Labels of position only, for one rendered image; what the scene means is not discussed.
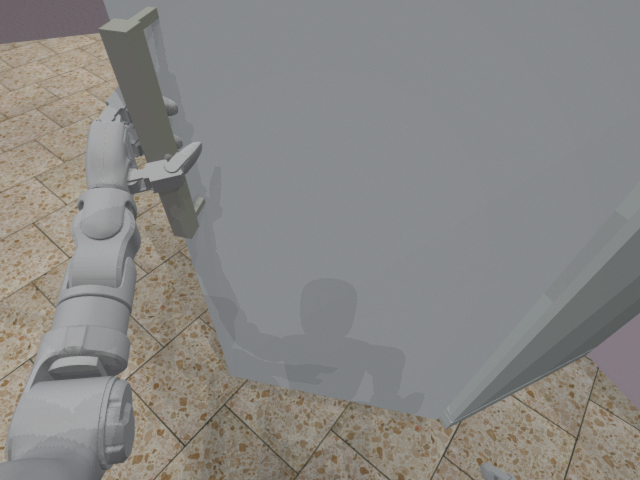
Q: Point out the robot left upper arm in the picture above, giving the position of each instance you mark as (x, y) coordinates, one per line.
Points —
(72, 429)

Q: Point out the handle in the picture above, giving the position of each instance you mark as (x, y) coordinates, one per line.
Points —
(129, 55)

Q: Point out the left robot forearm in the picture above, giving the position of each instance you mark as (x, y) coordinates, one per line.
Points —
(88, 335)

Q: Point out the robot left hand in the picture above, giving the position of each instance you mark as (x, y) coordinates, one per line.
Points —
(112, 147)

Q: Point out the fridge door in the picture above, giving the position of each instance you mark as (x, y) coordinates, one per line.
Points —
(392, 185)

